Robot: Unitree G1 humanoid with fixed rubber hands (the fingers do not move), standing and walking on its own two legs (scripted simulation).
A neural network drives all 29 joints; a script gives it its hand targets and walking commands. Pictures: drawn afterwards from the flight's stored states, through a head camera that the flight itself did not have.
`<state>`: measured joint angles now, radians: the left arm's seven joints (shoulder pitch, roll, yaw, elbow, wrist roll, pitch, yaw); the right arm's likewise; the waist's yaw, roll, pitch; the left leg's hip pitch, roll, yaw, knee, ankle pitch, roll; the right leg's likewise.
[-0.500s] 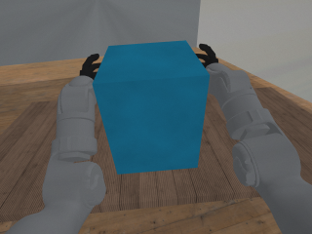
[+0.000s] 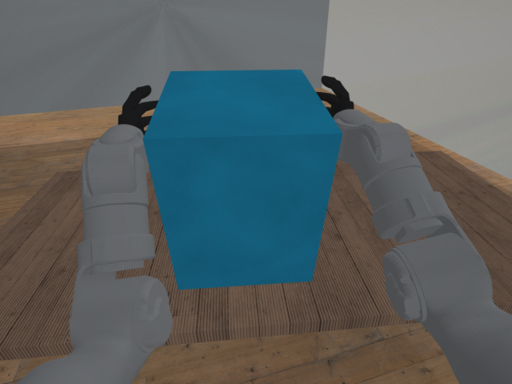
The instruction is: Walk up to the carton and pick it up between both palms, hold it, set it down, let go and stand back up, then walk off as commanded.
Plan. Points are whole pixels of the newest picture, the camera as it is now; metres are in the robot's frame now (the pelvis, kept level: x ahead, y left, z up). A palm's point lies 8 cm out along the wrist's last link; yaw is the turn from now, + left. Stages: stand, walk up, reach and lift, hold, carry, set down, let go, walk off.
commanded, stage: hold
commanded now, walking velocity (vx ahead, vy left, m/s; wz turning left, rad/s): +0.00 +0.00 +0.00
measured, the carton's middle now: (241, 176) +0.35 +0.01 +0.25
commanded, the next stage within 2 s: none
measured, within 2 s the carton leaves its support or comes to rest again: neither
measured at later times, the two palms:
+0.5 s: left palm (148, 138) +0.38 +0.14 +0.31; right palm (342, 112) +0.38 -0.15 +0.33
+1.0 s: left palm (139, 136) +0.36 +0.15 +0.32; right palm (340, 125) +0.37 -0.14 +0.31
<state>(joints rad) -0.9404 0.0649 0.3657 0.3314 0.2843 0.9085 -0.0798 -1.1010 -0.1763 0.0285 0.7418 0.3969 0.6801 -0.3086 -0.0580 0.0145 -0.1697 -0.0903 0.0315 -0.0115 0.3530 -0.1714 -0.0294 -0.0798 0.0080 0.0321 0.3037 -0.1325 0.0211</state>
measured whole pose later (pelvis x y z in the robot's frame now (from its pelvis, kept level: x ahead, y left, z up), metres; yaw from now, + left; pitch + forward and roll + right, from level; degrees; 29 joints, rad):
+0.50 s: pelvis +0.01 -0.01 +0.00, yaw +1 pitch -4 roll -1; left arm -1.00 0.07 0.37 0.53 0.29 0.78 -0.09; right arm -1.18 -0.17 -0.03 0.87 0.27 0.65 -0.26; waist -0.06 -0.01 -0.18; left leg -0.09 0.04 -0.05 0.35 -0.19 -0.03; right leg -0.08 0.03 0.03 0.30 -0.15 0.01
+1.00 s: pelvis +0.01 -0.01 +0.00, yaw +1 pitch -5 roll -1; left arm -0.96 0.07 0.35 0.32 0.33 0.93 -0.10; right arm -1.11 -0.17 -0.02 0.77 0.40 0.68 -0.30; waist -0.06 0.01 -0.15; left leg -0.09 0.04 -0.05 0.35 -0.18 -0.04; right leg -0.07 0.03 0.03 0.30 -0.14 0.01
